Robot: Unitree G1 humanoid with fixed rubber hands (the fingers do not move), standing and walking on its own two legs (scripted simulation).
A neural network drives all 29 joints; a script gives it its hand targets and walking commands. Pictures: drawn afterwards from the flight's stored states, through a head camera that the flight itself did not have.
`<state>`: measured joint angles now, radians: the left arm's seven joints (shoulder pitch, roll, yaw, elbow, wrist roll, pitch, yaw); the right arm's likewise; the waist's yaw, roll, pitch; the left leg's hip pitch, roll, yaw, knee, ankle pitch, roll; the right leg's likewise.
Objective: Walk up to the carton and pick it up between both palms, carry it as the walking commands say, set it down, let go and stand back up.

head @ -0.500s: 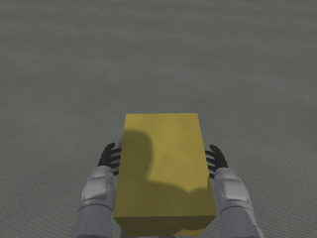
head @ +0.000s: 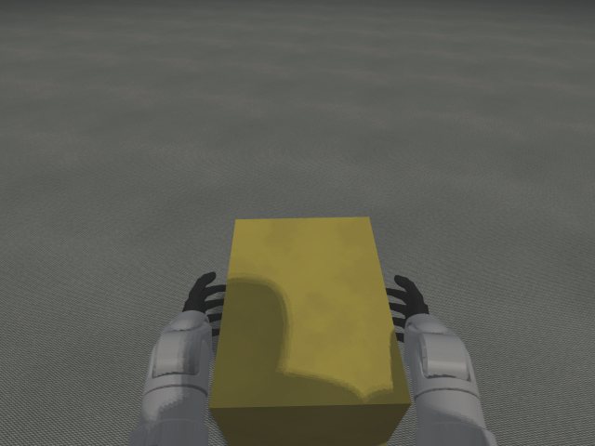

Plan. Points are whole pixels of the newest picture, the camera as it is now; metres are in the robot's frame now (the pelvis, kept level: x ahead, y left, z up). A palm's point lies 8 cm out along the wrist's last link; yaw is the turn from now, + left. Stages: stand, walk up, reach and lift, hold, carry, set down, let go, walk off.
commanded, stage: reach and lift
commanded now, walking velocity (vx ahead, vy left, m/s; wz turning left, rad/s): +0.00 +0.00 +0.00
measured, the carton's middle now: (305, 334) +0.32 +0.01 -0.02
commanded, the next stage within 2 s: hold in 0.78 s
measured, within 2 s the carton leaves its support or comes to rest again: neither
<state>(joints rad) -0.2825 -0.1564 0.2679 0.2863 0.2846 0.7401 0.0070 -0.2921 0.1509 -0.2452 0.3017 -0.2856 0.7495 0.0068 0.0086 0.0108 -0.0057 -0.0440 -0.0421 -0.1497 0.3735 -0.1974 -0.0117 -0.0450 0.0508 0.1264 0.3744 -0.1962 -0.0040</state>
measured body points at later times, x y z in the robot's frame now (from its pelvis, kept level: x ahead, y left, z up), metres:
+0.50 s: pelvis +0.00 +0.00 +0.00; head -0.04 +0.00 +0.45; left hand +0.30 +0.16 +0.04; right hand +0.30 -0.15 +0.04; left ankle +0.02 +0.13 -0.74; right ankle +0.02 -0.12 -0.74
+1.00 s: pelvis +0.00 +0.00 +0.00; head -0.04 +0.00 +0.45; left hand +0.29 +0.16 +0.04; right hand +0.29 -0.15 +0.03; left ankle +0.02 +0.13 -0.74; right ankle +0.02 -0.12 -0.74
